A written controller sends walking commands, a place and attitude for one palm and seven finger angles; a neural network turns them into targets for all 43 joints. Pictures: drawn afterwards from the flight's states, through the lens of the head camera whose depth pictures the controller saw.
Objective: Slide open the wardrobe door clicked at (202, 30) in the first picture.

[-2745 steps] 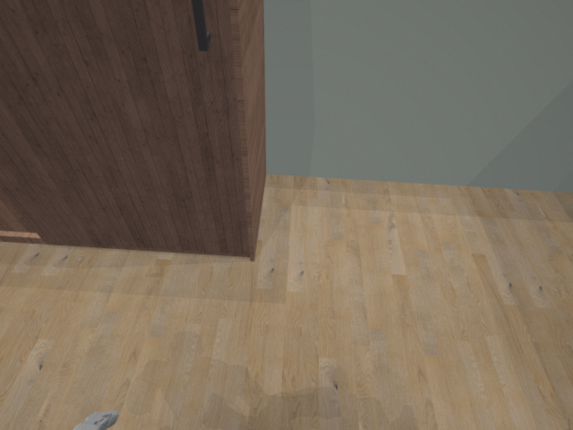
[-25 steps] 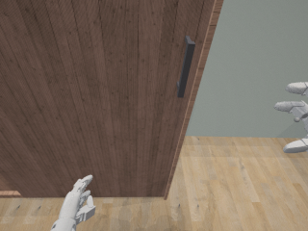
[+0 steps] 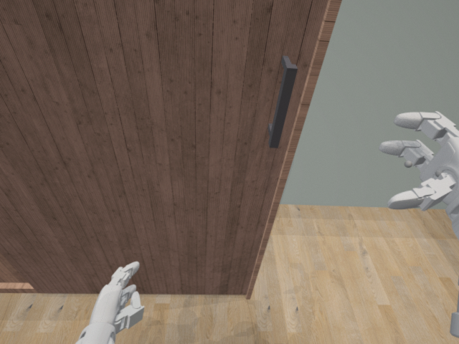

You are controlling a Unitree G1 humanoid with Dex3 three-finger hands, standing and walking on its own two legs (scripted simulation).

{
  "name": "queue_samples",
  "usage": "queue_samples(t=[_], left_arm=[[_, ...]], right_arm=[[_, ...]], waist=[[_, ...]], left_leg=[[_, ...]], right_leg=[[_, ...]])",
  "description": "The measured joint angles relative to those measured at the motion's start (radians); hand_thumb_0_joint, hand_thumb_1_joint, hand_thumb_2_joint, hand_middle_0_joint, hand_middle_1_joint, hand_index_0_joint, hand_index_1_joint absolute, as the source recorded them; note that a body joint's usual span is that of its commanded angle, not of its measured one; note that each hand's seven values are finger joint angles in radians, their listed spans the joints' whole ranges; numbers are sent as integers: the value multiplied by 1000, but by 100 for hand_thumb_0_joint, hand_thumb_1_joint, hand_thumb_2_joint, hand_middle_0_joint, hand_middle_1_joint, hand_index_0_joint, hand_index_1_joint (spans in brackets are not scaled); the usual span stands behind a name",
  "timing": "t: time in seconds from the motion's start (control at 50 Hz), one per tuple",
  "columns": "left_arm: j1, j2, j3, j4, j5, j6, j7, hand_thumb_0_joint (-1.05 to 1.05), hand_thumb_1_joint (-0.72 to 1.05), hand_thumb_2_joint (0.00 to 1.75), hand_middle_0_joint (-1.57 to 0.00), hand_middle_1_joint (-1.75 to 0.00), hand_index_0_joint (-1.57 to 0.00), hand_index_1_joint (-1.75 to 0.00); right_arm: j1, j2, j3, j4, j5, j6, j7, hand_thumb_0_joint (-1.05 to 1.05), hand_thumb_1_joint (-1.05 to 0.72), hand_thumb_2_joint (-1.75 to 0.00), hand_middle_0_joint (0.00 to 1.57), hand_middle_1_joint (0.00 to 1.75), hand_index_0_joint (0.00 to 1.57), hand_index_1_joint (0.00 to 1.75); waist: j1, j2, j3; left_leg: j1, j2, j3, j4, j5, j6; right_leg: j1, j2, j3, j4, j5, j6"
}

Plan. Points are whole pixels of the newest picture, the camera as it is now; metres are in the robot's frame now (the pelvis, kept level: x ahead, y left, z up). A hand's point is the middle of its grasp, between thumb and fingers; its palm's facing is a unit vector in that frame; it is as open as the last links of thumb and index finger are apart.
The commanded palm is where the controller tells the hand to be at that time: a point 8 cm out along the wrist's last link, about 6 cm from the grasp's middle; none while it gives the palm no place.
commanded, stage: move the hooked fingers beside the handle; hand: right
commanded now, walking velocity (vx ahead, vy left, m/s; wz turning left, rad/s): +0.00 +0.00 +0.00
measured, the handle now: (279, 104) +0.49 -0.08 +0.22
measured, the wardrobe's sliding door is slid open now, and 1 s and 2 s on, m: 0.00 0.00 0.00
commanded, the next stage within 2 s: feel for the door with the fingertips in 1.96 s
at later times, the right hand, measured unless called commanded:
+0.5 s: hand (366, 142) +0.36 -0.20 +0.23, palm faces +0.02 +1.00 -0.03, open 14.0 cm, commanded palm +0.34 -0.25 +0.23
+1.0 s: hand (335, 127) +0.40 -0.16 +0.23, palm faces +0.00 +1.00 +0.00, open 14.0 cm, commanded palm +0.38 -0.21 +0.22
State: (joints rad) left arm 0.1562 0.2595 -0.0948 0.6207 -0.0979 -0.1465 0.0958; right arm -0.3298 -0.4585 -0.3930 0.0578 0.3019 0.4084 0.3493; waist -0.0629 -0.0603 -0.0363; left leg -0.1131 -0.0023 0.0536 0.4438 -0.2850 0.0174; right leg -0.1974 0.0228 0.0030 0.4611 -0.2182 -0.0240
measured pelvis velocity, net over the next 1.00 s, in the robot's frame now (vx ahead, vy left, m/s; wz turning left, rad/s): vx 0.00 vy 0.01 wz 0.02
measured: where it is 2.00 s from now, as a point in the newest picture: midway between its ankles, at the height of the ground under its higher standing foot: outside the picture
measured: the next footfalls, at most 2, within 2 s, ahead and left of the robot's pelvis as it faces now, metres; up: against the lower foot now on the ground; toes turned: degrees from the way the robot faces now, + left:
none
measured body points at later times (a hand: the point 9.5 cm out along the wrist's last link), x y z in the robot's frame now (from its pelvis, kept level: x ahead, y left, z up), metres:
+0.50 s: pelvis +0.00 +0.01 +0.00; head -0.02 +0.03 +0.45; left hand +0.19 +0.24 -0.08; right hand +0.36 -0.26 +0.23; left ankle -0.03 +0.11 -0.74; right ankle +0.02 -0.10 -0.74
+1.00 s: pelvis +0.00 +0.01 +0.00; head -0.01 +0.02 +0.45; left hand +0.17 +0.24 -0.09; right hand +0.40 -0.22 +0.23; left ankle -0.03 +0.11 -0.74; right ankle +0.02 -0.10 -0.74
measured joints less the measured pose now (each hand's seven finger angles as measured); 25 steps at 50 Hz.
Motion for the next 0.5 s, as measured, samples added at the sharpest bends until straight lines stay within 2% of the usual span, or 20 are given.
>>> queue_samples(t=[0.2,0.5], left_arm=[[11,4,9,9,-2,26,1,2,90,90,-20,-30,-20,-30],[26,3,22,14,3,43,-1,2,90,90,-20,-30,-20,-30]], right_arm=[[-57,13,30,68,-20,3,-35,-2,50,-30,30,120,30,120],[-150,47,73,164,-43,-28,-87,-2,50,-30,30,120,30,120]], waist=[[11,5,-3],[31,9,-3]], left_leg=[[-3,-7,-2,1,-2,7],[-14,-14,-10,0,-2,12]], right_leg=[[0,-7,-1,-2,-1,6],[-6,-14,-8,-8,-2,11]])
